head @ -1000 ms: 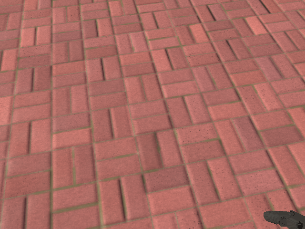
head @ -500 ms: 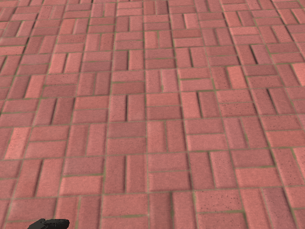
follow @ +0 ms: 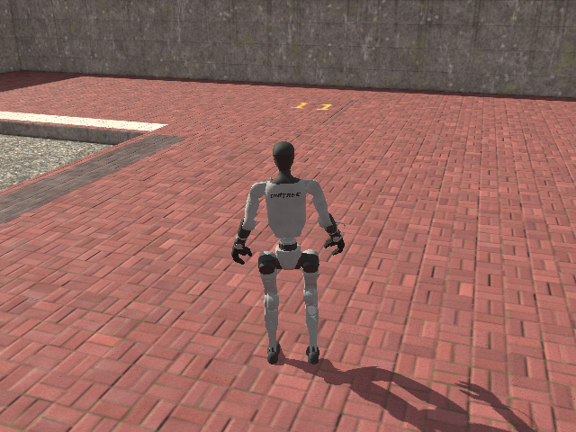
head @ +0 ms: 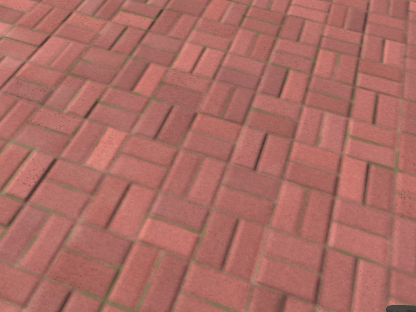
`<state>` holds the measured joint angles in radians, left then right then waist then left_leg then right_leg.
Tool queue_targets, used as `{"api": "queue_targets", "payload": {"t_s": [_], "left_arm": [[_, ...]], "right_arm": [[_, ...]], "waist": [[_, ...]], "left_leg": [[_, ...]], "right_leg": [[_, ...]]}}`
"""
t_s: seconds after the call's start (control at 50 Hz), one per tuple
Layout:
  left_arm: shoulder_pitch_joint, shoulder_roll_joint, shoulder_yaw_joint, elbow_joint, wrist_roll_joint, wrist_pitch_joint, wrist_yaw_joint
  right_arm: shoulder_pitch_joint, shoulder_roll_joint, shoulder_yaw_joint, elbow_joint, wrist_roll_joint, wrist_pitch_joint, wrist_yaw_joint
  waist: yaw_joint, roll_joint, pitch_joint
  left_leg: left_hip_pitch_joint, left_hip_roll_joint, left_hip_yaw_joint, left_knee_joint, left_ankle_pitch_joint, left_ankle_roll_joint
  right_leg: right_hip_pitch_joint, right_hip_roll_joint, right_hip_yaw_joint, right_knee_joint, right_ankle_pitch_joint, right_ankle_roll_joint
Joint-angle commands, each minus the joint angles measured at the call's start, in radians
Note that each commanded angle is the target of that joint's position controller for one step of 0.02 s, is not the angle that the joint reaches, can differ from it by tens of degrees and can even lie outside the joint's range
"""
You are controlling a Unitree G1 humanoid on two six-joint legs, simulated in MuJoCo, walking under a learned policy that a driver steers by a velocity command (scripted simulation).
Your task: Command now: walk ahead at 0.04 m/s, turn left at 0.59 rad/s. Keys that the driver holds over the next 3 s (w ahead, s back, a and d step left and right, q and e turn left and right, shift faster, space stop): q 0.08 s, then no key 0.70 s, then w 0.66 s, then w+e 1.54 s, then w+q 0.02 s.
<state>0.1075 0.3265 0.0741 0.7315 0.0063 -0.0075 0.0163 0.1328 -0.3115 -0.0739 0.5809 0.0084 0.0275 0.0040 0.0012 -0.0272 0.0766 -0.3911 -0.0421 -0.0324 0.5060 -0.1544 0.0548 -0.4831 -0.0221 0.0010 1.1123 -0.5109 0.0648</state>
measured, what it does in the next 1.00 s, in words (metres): steps on the spot: right foot, then left foot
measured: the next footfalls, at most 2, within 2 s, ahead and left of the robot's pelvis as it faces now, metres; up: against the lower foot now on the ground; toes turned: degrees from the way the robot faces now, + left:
right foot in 0.28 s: +0.08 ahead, -0.15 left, +0.00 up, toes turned +9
left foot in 0.54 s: +0.02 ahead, +0.11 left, +0.00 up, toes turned +5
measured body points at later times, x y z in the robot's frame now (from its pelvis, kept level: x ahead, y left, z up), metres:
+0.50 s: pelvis +0.02 -0.04 +0.00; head +0.04 -0.04 +0.45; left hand +0.12 +0.24 -0.10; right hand +0.21 -0.28 -0.10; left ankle -0.02 +0.11 -0.72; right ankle +0.05 -0.15 -0.73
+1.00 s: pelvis +0.04 -0.03 -0.01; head +0.03 -0.04 +0.44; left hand +0.07 +0.25 -0.12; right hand +0.15 -0.28 -0.14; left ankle -0.02 +0.11 -0.73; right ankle +0.04 -0.13 -0.74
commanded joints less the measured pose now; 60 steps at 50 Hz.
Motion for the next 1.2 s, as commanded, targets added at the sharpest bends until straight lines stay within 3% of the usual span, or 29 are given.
{"api": "queue_targets", "payload": {"t_s": [0.02,0.1,0.18,0.24,0.26,0.28,0.3,0.32,0.34,0.38,0.46,0.5,0.54,0.56,0.6,0.78,0.82,0.88,0.92,0.94,0.98,1.0,1.02,1.04,1.06,1.08,1.1,1.14,1.2], "left_arm": [[0.032,0.092,0.025,-0.061,0.003,-0.001,0.011],[0.033,0.056,0.01,-0.054,-0.002,0.002,0.007],[0.02,0.06,0.01,-0.065,-0.009,0.004,-0.008],[0.063,0.04,0.008,-0.06,-0.005,-0.008,-0.023],[0.072,0.045,0.008,-0.061,0.008,-0.012,-0.024],[0.084,0.105,0.017,-0.073,0.03,-0.014,-0.021],[0.038,0.146,0.02,-0.065,0.048,-0.012,-0.021],[-0.021,0.089,0.005,-0.097,0.05,-0.02,-0.018],[-0.039,0.074,0.0,-0.099,0.041,-0.025,-0.014],[-0.033,0.09,0.005,-0.086,0.012,-0.032,-0.007],[0.004,0.064,-0.003,-0.061,0.001,-0.013,-0.01],[0.026,0.056,-0.007,-0.047,-0.01,-0.003,-0.013],[0.076,0.041,-0.015,-0.038,0.004,-0.018,-0.021],[0.117,0.04,-0.015,-0.034,0.013,-0.029,-0.028],[0.028,0.043,-0.018,-0.034,0.016,-0.028,-0.029],[0.047,0.023,-0.019,0.017,0.009,-0.006,-0.002],[0.064,0.021,-0.017,0.038,0.003,-0.003,0.003],[0.048,0.008,-0.014,0.03,-0.014,-0.026,0.006],[0.058,0.004,-0.011,0.027,-0.028,-0.056,-0.004],[0.084,0.002,-0.009,0.035,-0.034,-0.069,-0.012],[0.215,0.0,-0.003,0.097,-0.035,-0.088,-0.024],[0.308,0.043,0.01,0.133,-0.025,-0.093,-0.024],[0.403,0.15,0.035,0.154,-0.017,-0.099,-0.03],[0.402,0.161,0.032,0.143,-0.004,-0.106,-0.041],[0.337,0.103,0.013,0.125,-0.006,-0.111,-0.035],[0.31,0.073,0.005,0.112,-0.009,-0.11,-0.031],[0.291,0.078,0.005,0.109,-0.012,-0.107,-0.028],[0.308,0.032,-0.013,0.115,-0.007,-0.096,-0.026],[0.35,0.036,-0.016,0.132,-0.012,-0.08,-0.014]], "right_arm": [[-0.021,-0.163,-0.048,-0.066,-0.008,-0.005,-0.02],[-0.019,-0.174,-0.055,-0.058,-0.003,0.002,-0.034],[-0.011,-0.153,-0.043,-0.044,-0.012,0.01,-0.025],[-0.029,-0.129,-0.027,-0.035,-0.005,0.015,-0.021],[0.001,-0.103,-0.017,-0.022,-0.004,0.013,-0.022],[0.042,-0.064,-0.005,-0.016,-0.016,0.008,-0.023],[0.051,-0.061,-0.008,-0.033,-0.012,0.0,-0.024],[0.026,-0.117,-0.022,-0.023,-0.025,-0.005,-0.029],[0.009,-0.136,-0.033,-0.018,-0.018,-0.005,-0.029],[0.019,-0.112,-0.034,0.005,-0.018,0.005,-0.033],[0.026,-0.017,-0.002,0.036,-0.004,0.005,-0.024],[0.053,-0.019,-0.002,0.062,-0.003,0.004,-0.022],[0.041,-0.094,-0.011,0.052,-0.017,0.008,-0.026],[0.036,-0.134,-0.022,0.069,-0.015,0.011,-0.027],[0.037,-0.055,-0.004,0.078,-0.023,0.005,-0.016],[0.058,-0.043,0.012,0.137,-0.023,-0.025,-0.032],[0.092,-0.058,0.007,0.159,-0.018,-0.021,-0.038],[0.146,-0.111,-0.007,0.165,-0.007,-0.025,-0.04],[0.15,-0.122,-0.012,0.177,0.005,-0.041,-0.039],[0.124,-0.109,-0.008,0.175,0.011,-0.046,-0.038],[0.039,-0.07,0.004,0.155,0.019,-0.047,-0.033],[0.012,-0.02,0.017,0.141,0.009,-0.054,-0.032],[-0.021,0.027,0.026,0.098,0.011,-0.07,-0.037],[-0.036,-0.046,0.007,0.073,0.027,-0.088,-0.042],[-0.005,-0.067,-0.002,0.09,0.037,-0.102,-0.034],[0.025,-0.055,0.0,0.116,0.033,-0.113,-0.023],[0.025,-0.044,-0.001,0.125,0.024,-0.12,-0.017],[-0.014,-0.032,-0.003,0.124,0.011,-0.123,0.0],[-0.076,0.015,0.012,0.107,0.007,-0.117,0.016]], "waist": [[0.017,0.141,-0.21],[0.006,0.147,-0.23],[-0.022,0.186,-0.211],[0.011,0.184,-0.186],[0.015,0.159,-0.176],[-0.009,0.025,-0.176],[-0.065,-0.196,-0.119],[-0.035,-0.194,-0.102],[-0.029,-0.174,-0.092],[-0.019,-0.141,-0.092],[-0.001,-0.135,-0.133],[-0.013,-0.137,-0.148],[0.019,-0.044,-0.175],[0.063,0.073,-0.175],[0.012,0.066,-0.14],[0.016,0.07,-0.053],[0.005,0.079,-0.059],[-0.027,0.187,0.025],[-0.019,0.232,0.06],[0.003,0.235,0.064],[0.078,0.182,0.037],[0.104,0.069,0.0],[0.114,-0.208,-0.025],[0.111,-0.244,0.009],[0.07,-0.139,0.049],[0.057,-0.094,0.042],[0.048,-0.064,0.033],[0.057,-0.063,0.011],[0.072,-0.061,0.0]], "left_leg": [[0.219,0.234,-0.29,-0.151,0.377,0.203],[0.184,0.212,-0.299,-0.146,0.247,0.19],[0.139,0.213,-0.35,-0.142,0.085,0.173],[0.101,0.186,-0.364,-0.101,0.019,0.128],[0.065,0.153,-0.346,-0.078,-0.034,0.083],[0.002,0.077,-0.269,0.048,-0.161,0.015],[-0.036,-0.036,-0.115,0.117,-0.306,-0.035],[0.021,0.0,-0.11,0.236,-0.357,-0.073],[0.012,0.007,-0.107,0.3,-0.343,-0.086],[-0.034,0.025,-0.103,0.357,-0.332,-0.117],[0.061,0.043,-0.027,0.149,-0.274,-0.139],[0.172,0.031,0.004,-0.095,-0.057,-0.125],[0.304,0.115,-0.094,-0.105,0.226,-0.083],[0.282,0.12,-0.096,-0.032,0.189,-0.037],[0.191,0.107,-0.1,-0.066,0.017,-0.019],[0.117,0.091,-0.102,-0.099,-0.073,-0.041],[0.117,0.076,-0.102,-0.121,-0.326,-0.019],[0.082,0.196,-0.298,-0.252,-0.697,0.084],[0.054,0.288,-0.428,-0.301,-0.703,0.147],[0.047,0.288,-0.415,-0.291,-0.661,0.145],[-0.046,0.202,-0.282,-0.199,-0.522,0.085],[-0.111,0.126,-0.172,-0.003,-0.391,0.035],[-0.272,-0.005,0.009,0.317,-0.324,-0.041],[-0.398,0.002,-0.049,0.51,-0.441,-0.04],[-0.459,0.064,-0.089,0.608,-0.366,-0.02],[-0.467,0.092,-0.076,0.623,-0.272,-0.002],[-0.48,0.118,-0.058,0.6,-0.195,0.007],[-0.431,0.142,-0.027,0.519,-0.084,-0.002],[-0.375,0.121,0.029,0.348,0.01,-0.044]], "right_leg": [[-0.064,0.001,0.056,-0.057,0.072,0.015],[0.024,0.024,0.063,-0.247,0.134,0.024],[0.109,0.023,0.051,-0.363,0.152,0.007],[0.232,0.029,0.02,-0.594,0.264,-0.034],[0.299,0.004,0.037,-0.689,0.337,-0.058],[0.355,-0.153,0.193,-0.762,0.409,-0.111],[0.238,-0.277,0.359,-0.819,0.411,-0.237],[0.166,-0.313,0.401,-0.857,0.385,-0.298],[0.182,-0.285,0.37,-0.847,0.383,-0.292],[0.259,-0.245,0.312,-0.809,0.458,-0.265],[0.338,-0.171,0.194,-0.718,0.704,-0.241],[0.345,-0.142,0.168,-0.687,0.699,-0.212],[0.278,-0.11,0.15,-0.673,0.55,-0.132],[0.262,-0.046,0.083,-0.69,0.428,-0.092],[0.296,-0.02,0.037,-0.657,0.34,-0.05],[0.284,-0.017,0.033,-0.661,0.325,-0.042],[0.258,0.023,-0.012,-0.623,0.143,-0.044],[0.099,0.066,-0.07,-0.447,0.012,-0.059],[0.076,0.027,-0.031,-0.362,0.059,-0.094],[0.103,0.015,-0.025,-0.405,0.05,-0.117],[0.344,0.029,-0.027,-0.615,0.146,-0.148],[0.46,-0.052,0.112,-0.697,0.138,-0.164],[0.558,-0.243,0.494,-0.89,-0.092,-0.262],[0.549,-0.375,0.755,-0.982,-0.134,-0.364],[0.547,-0.369,0.689,-0.961,-0.116,-0.36],[0.559,-0.315,0.573,-0.954,-0.072,-0.325],[0.571,-0.286,0.491,-0.959,0.006,-0.292],[0.565,-0.224,0.338,-0.977,0.217,-0.252],[0.542,-0.177,0.193,-0.987,0.43,-0.251]]}}
Over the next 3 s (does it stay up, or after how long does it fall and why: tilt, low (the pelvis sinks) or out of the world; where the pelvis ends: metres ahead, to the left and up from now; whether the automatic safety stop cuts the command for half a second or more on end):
stays up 1.04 -0.09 -0.02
